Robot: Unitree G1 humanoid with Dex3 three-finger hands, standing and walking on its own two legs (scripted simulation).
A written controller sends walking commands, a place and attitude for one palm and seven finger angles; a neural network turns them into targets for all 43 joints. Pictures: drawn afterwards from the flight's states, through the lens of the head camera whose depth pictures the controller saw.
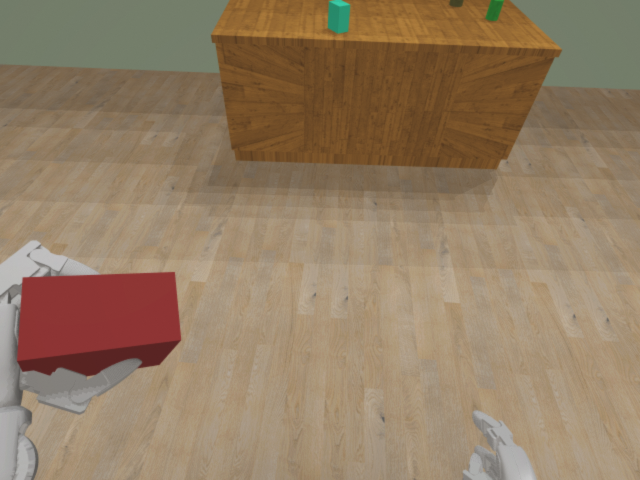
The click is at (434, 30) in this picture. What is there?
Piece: table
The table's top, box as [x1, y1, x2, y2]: [211, 0, 561, 56]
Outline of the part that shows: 211,34 212,42 539,56 558,56 561,50 509,0 504,0 498,19 496,21 490,21 485,18 485,14 490,0 464,0 461,7 450,6 448,4 449,0 342,0 350,4 349,27 347,32 338,34 327,27 328,1 332,0 229,0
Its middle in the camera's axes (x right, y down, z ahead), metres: +0.27 -1.04 +1.82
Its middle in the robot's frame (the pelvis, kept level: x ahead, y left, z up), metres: +2.07 -0.17 -0.13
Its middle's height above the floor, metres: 0.64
